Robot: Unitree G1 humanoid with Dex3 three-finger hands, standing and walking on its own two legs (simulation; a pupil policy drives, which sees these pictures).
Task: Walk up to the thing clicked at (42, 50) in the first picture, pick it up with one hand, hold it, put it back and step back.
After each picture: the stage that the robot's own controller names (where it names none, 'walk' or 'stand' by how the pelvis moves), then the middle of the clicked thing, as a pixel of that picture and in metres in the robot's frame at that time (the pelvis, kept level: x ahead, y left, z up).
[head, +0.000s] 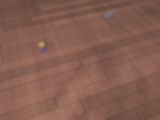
stand; (42, 47) +1.35 +0.48 -0.72
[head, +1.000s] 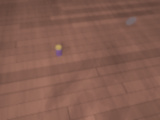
walk; (58, 50) +1.26 +0.25 -0.70
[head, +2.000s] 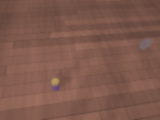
walk; (55, 84) +0.79 +0.20 -0.71
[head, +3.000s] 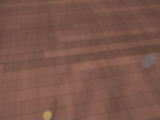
walk; (48, 117) +0.53 +0.24 -0.71
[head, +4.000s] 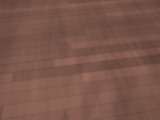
stand; out of the picture +0.39 +0.20 -0.70
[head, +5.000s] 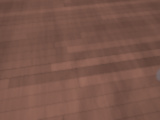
stand; out of the picture +0.36 +0.20 -0.72
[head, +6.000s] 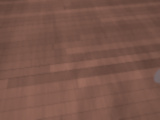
stand; out of the picture +0.38 +0.21 -0.73
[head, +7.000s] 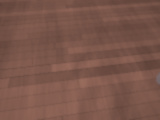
stand; out of the picture +0.36 +0.20 -0.73
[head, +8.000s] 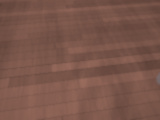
stand; out of the picture +0.36 +0.20 -0.73
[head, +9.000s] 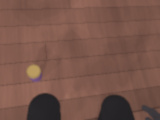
go down; (34, 73) +0.44 +0.22 -0.41
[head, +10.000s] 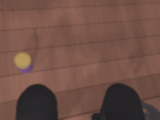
go down; (24, 63) +0.45 +0.23 -0.31
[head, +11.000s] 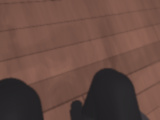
close in; out of the picture +0.43 +0.27 -0.23
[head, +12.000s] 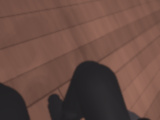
close; out of the picture +0.43 +0.29 -0.22
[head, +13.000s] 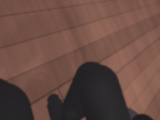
lift; out of the picture +0.42 +0.29 -0.23
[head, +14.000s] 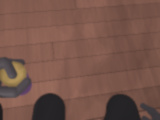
lift; (17, 80) +0.34 +0.22 -0.05
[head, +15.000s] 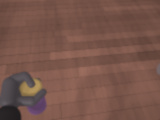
hold; (34, 97) +0.32 +0.17 +0.00
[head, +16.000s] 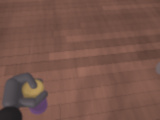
hold; (35, 97) +0.32 +0.17 -0.02
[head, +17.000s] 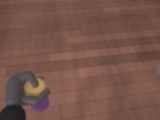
crouch; (37, 95) +0.33 +0.17 -0.01
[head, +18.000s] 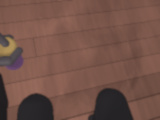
crouch; (9, 54) +0.45 +0.22 -0.10
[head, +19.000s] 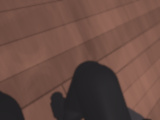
lower; out of the picture +0.44 +0.30 -0.23
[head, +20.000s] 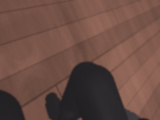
lower; out of the picture +0.44 +0.30 -0.23
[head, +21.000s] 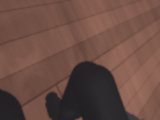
lower; out of the picture +0.44 +0.30 -0.23
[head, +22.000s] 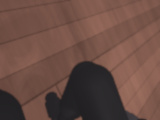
lower; out of the picture +0.44 +0.30 -0.24
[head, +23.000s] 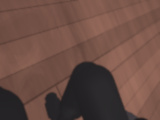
draw back; out of the picture +0.44 +0.29 -0.24
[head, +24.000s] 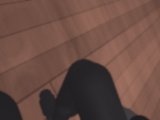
withdraw; out of the picture +0.43 +0.30 -0.24
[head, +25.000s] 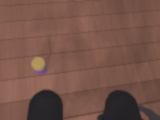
walk; (39, 66) +0.47 +0.21 -0.38
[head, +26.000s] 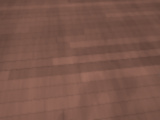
stand; out of the picture +0.41 +0.18 -0.66
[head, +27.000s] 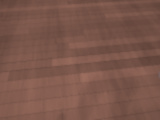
stand; out of the picture +0.41 +0.20 -0.67
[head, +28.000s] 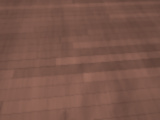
stand; out of the picture +0.41 +0.18 -0.70
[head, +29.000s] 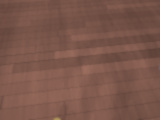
walk; out of the picture +0.43 +0.19 -0.71
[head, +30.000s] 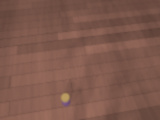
walk; (65, 99) +0.54 +0.15 -0.71
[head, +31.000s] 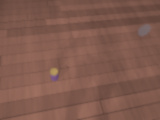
walk; (54, 74) +0.78 +0.18 -0.70
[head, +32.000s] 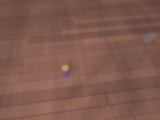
stand; (65, 71) +1.02 +0.22 -0.71
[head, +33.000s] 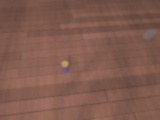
stand; (65, 67) +1.01 +0.17 -0.72
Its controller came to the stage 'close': yes
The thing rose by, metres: 0.70
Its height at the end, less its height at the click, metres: +0.00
